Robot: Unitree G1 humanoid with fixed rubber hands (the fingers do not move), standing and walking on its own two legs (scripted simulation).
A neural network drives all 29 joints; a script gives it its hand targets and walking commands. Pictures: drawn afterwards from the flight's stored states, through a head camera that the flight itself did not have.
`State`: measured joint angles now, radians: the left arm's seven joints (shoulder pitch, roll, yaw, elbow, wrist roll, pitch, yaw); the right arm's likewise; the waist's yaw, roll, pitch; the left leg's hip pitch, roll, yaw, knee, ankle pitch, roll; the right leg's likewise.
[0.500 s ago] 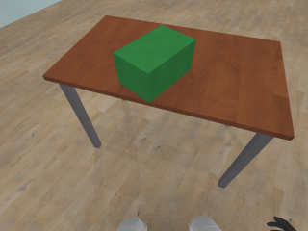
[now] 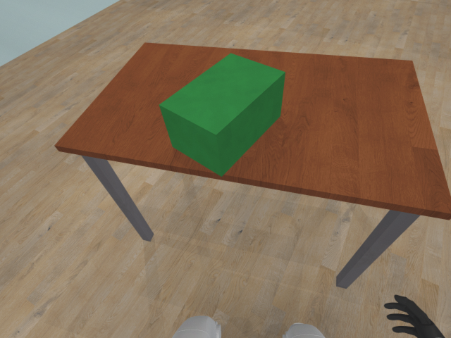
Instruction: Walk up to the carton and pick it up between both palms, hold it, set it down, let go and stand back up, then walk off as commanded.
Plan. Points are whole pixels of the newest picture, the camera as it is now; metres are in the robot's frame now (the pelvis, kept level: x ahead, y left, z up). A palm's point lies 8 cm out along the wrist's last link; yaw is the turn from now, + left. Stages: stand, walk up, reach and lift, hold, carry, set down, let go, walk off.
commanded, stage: walk up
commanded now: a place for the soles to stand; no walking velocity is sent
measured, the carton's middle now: (226, 111) +0.62 +0.03 +0.02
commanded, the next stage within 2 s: none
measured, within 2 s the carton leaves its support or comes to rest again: neither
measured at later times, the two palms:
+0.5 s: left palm out of the picture +0.08 +0.46 -0.07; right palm out of the picture +0.07 -0.19 -0.08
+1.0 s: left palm out of the picture +0.10 +0.57 -0.08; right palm out of the picture +0.04 -0.10 -0.08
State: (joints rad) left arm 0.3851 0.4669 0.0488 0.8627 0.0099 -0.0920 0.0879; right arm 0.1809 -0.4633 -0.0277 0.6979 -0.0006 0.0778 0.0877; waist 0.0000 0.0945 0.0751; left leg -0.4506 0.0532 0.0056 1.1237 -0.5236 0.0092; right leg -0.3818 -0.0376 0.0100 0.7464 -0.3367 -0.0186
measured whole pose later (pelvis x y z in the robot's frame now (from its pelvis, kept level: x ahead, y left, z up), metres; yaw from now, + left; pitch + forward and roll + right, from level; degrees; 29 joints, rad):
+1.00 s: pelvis +0.04 +0.22 +0.01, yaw -5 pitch -2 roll -4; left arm 0.36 0.47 0.05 0.86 0.02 -0.03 0.11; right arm 0.38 -0.42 -0.04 0.75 0.00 0.07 0.05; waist 0.00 0.06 0.10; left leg -0.34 0.04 0.04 0.77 -0.41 0.00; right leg -0.57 0.02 0.08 1.19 -0.39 -0.03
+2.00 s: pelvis +0.11 +0.24 +0.00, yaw -11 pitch -2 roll -2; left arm 0.33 0.44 0.03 0.86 0.02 -0.06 0.08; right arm 0.20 -0.42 -0.04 0.80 0.00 0.03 0.01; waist 0.00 0.03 0.09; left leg -0.34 0.04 0.07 0.90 -0.59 0.02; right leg -0.41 0.01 0.04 0.77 -0.33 -0.01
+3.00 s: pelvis +0.11 +0.25 +0.00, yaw -13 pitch -2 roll -2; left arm 0.29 0.45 0.05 0.86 0.05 0.01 0.02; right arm 0.24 -0.42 -0.04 0.83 0.00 -0.04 -0.01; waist 0.00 0.00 0.09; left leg -0.33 0.05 0.07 0.78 -0.43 0.02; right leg -0.47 0.01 0.07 0.97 -0.43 0.00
